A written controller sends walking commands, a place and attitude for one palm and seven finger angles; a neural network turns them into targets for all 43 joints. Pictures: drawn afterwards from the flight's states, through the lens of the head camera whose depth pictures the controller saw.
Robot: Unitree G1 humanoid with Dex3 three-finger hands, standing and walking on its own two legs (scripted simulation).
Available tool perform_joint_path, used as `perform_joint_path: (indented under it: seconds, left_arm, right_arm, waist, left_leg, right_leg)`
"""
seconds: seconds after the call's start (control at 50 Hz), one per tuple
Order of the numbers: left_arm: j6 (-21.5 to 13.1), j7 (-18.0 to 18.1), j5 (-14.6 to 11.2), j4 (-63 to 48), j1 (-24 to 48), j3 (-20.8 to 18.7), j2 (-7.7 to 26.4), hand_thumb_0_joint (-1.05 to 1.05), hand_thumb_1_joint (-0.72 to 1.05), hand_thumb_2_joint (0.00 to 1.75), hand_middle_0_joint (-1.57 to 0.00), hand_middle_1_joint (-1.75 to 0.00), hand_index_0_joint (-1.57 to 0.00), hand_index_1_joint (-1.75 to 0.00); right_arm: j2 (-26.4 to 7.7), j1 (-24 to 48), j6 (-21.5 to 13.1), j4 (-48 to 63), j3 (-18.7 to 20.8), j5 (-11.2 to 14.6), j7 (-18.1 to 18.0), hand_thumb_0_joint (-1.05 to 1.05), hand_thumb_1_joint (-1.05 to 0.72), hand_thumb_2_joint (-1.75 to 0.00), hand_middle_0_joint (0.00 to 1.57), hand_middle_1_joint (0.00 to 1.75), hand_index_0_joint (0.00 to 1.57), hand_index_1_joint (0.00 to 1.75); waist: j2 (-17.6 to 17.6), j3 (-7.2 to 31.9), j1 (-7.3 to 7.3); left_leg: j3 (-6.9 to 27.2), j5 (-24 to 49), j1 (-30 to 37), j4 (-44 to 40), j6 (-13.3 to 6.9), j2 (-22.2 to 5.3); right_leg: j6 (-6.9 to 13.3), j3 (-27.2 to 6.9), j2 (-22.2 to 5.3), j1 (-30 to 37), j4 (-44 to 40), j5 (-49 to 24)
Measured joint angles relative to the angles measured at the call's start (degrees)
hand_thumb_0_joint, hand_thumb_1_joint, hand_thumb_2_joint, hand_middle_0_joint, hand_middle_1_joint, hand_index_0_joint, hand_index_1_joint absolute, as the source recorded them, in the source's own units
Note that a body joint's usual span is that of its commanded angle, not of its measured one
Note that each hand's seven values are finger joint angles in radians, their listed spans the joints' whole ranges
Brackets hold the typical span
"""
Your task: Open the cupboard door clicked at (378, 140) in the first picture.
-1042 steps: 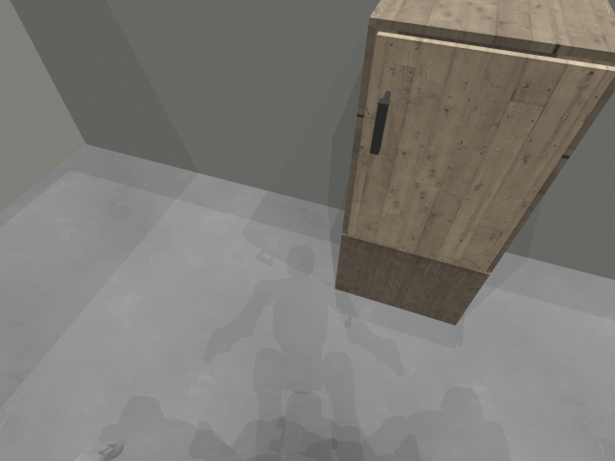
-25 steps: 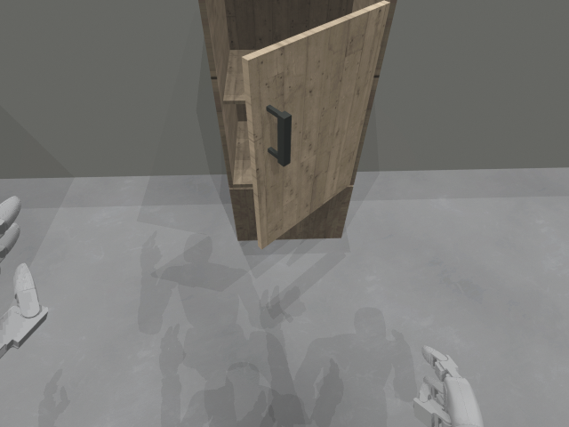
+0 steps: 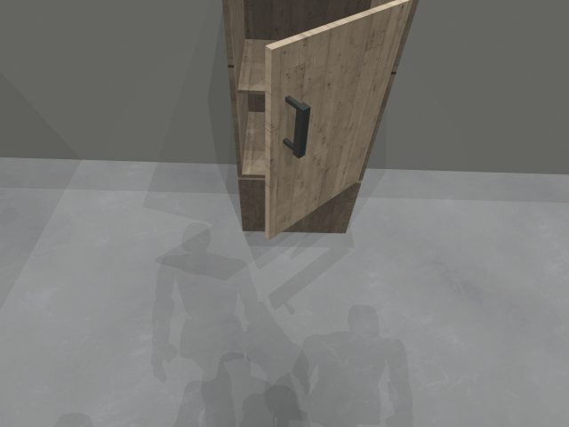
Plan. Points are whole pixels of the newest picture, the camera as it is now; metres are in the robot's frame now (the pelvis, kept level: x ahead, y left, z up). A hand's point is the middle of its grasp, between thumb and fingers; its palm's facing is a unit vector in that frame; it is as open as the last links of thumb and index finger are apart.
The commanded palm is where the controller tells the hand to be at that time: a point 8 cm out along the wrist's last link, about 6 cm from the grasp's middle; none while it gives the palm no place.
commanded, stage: let the arm hang, fingers relaxed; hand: left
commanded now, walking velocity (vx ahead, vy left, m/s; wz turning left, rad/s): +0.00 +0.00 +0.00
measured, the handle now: (294, 127) +0.68 +0.02 +0.01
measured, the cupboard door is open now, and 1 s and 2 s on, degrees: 40 40 40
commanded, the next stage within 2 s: look to check the result in 0.68 s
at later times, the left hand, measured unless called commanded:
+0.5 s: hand out of the picture +0.00 +0.17 -0.18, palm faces +0.01 -0.99 -0.17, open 7.3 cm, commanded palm none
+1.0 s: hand out of the picture +0.01 +0.18 -0.17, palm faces +0.01 -0.98 -0.18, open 7.4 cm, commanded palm none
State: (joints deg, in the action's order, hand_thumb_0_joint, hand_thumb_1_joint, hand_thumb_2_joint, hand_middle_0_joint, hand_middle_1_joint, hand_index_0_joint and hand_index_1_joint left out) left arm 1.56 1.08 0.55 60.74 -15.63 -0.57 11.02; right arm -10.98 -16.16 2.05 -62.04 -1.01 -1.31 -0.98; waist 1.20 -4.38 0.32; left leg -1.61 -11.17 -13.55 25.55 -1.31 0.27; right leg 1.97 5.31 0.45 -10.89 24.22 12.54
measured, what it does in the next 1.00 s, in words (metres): stands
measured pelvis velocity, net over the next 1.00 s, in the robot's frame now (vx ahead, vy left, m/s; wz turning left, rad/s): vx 0.02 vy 0.01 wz -0.02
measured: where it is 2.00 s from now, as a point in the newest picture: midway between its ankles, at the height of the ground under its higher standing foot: outside the picture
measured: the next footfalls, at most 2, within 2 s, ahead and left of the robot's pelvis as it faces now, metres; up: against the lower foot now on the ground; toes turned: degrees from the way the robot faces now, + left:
none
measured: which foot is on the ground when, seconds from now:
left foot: down 0.00-1.00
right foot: down 0.00-1.00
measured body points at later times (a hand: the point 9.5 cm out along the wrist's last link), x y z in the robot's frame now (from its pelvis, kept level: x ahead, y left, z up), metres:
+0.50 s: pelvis +0.01 +0.01 +0.00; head +0.02 +0.01 +0.45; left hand +0.00 +0.22 -0.16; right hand -0.01 -0.19 -0.17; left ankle +0.03 +0.10 -0.74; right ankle +0.01 -0.10 -0.74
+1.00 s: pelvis +0.02 +0.01 +0.00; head +0.04 +0.01 +0.45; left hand +0.01 +0.23 -0.16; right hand +0.00 -0.20 -0.16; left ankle +0.03 +0.10 -0.74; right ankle +0.01 -0.10 -0.74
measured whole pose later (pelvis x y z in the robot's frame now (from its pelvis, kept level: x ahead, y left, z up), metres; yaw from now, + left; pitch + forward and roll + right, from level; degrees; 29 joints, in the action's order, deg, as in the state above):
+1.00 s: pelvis +0.02 +0.01 +0.00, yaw -1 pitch -1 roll +0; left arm -0.2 1.9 0.5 66.2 -15.7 -0.4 7.3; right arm -7.7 -16.4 -0.1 -65.9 -0.7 -0.9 -2.1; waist -0.6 -3.1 0.7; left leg -2.9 -11.4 -9.7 22.0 -2.3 1.6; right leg 0.7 3.9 -0.7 -8.2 22.5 13.2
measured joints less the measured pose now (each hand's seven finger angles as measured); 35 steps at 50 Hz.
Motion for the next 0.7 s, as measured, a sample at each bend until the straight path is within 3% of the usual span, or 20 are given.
perform_joint_path:
  seconds: [0.2,0.38,0.7]
  left_arm:
    - [-0.5,0.5,-0.1,6.2,-3.3,0.2,-1.4,0.01,0.93,0.90,-0.20,-0.30,-0.20,-0.30]
    - [-1.3,0.8,-0.1,5.6,-1.8,0.3,-4.1,0.01,0.91,0.90,-0.20,-0.30,-0.20,-0.30]
    - [-1.8,0.9,0.0,5.0,-0.6,0.0,-4.1,0.01,0.92,0.90,-0.20,-0.30,-0.20,-0.30]
  right_arm:
    - [3.0,-2.8,-0.6,-3.3,0.2,0.4,-0.5,0.01,-0.91,-0.90,0.20,0.30,0.20,0.30]
    - [4.8,-1.6,-1.4,-3.4,0.2,0.3,-0.7,0.01,-0.91,-0.90,0.20,0.30,0.20,0.30]
    - [3.4,-1.1,-2.1,-3.5,0.7,0.4,-1.2,0.01,-0.92,-0.90,0.20,0.30,0.20,0.30]
  waist:
    - [-2.7,0.2,0.19]
    - [-2.7,1.8,0.28]
    - [-1.7,2.2,0.39]
  left_leg:
    - [-0.7,0.8,1.1,-1.9,-0.7,0.7]
    - [-1.3,0.3,1.7,-1.8,-1.0,1.2]
    - [-1.5,-0.1,3.1,-2.7,-1.1,1.3]
  right_leg:
    - [-0.7,-0.7,-0.7,0.5,-0.9,-0.5]
    - [-1.1,-1.3,-1.2,0.4,0.2,0.3]
    - [-1.2,-1.5,-1.2,1.8,-0.7,0.7]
